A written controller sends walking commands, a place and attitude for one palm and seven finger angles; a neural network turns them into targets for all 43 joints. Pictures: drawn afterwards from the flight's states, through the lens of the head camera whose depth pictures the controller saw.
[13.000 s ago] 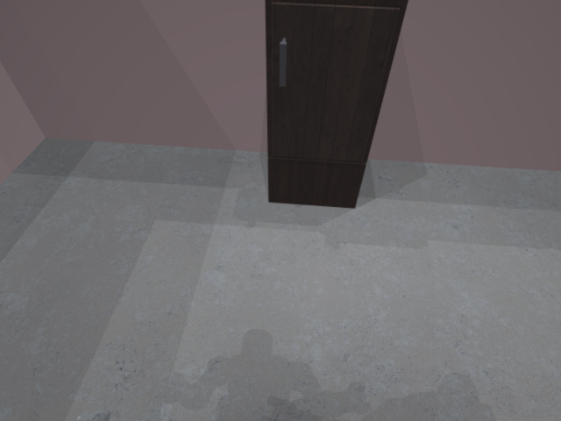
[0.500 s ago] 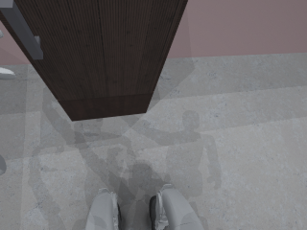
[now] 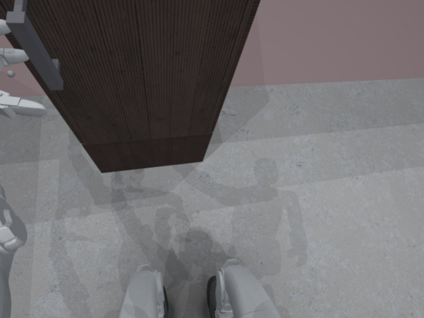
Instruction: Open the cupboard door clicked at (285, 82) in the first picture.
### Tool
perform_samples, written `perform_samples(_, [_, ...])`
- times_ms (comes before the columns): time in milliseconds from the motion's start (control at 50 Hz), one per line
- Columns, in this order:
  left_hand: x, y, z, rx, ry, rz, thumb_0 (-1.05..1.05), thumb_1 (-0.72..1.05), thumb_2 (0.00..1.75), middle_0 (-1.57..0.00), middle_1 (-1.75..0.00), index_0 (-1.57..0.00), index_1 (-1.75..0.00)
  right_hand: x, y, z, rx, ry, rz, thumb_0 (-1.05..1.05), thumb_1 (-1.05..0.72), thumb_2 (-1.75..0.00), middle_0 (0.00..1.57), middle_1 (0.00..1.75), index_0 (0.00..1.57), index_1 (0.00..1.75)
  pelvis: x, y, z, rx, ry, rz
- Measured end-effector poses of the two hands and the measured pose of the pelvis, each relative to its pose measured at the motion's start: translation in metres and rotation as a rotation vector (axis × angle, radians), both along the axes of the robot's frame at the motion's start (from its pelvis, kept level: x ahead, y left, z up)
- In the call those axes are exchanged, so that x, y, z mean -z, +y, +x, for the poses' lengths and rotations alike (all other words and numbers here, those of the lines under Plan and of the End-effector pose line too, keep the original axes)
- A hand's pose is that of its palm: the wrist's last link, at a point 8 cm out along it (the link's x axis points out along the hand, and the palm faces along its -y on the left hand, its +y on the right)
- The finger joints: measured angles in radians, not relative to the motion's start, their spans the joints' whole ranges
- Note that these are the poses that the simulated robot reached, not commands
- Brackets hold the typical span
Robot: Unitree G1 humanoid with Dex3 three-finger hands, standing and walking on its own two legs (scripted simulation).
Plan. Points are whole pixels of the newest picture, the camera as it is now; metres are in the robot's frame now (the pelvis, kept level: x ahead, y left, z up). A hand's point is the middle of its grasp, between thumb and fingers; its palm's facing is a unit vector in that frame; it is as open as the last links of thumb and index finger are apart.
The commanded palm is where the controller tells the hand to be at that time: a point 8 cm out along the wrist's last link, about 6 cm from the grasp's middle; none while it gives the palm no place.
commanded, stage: slide the fingers in behind the handle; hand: left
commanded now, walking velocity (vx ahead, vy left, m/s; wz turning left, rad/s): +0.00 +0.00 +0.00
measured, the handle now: (40, 47) +0.56 +0.25 +0.07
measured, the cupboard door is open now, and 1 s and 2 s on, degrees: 0 0 0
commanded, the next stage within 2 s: close the thumb around the handle in 1.14 s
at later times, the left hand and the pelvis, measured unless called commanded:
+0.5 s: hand (37, 72) +0.51 +0.25 +0.07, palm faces +0.09 -1.00 -0.01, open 14.0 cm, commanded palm +0.49 +0.28 +0.06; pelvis +0.00 -0.01 +0.00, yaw +0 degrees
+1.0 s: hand (52, 74) +0.51 +0.22 +0.07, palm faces +0.10 -0.99 -0.02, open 14.0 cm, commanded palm +0.49 +0.26 +0.06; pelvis +0.00 -0.01 +0.00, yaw +1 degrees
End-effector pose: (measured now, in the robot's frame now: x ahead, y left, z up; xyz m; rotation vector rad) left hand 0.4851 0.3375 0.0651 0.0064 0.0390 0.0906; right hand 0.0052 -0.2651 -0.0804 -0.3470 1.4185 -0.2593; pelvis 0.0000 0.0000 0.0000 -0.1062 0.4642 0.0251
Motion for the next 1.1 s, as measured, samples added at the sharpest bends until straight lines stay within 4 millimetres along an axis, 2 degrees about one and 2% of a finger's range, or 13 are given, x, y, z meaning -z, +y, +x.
perform_samples(160, [-0.002, -0.005, -0.001, -0.004, -0.015, 0.01, -0.01, -0.49, 0.3, -0.3, -1.2, -0.3, -1.2, 0.003, 0.0, 0.0, -0.001, 0.007, 0.015, 0.0, -0.9, -0.9, 0.2, 0.3, 0.21, 0.3, 0.0, -0.002, 0.001, -0.001, -0.001, 0.004])
perform_samples(520, [-0.005, -0.04, 0.0, 0.001, -0.024, 0.002, -0.01, -0.5, 0.3, -0.3, -1.2, -0.3, -1.2, 0.005, -0.002, 0.005, 0.005, -0.024, 0.042, 0.0, -0.9, -0.9, 0.2, 0.3, 0.21, 0.3, -0.004, -0.007, 0.002, 0.001, -0.022, 0.018])
perform_samples(900, [-0.006, -0.06, -0.006, -0.005, -0.024, 0.01, -0.01, -0.5, 0.3, -0.3, -1.2, -0.3, -1.2, 0.008, -0.008, 0.003, 0.007, -0.034, 0.054, 0.0, -0.9, -0.9, 0.2, 0.3, 0.21, 0.3, -0.005, -0.013, 0.0, -0.001, -0.037, 0.029])
perform_samples(1100, [-0.008, -0.062, -0.003, -0.011, -0.023, 0.013, -0.01, -0.5, 0.3, -0.3, -1.2, -0.3, -1.2, 0.011, -0.011, 0.001, 0.009, -0.032, 0.058, 0.0, -0.9, -0.9, 0.2, 0.3, 0.21, 0.3, -0.003, -0.016, -0.002, 0.002, -0.034, 0.033])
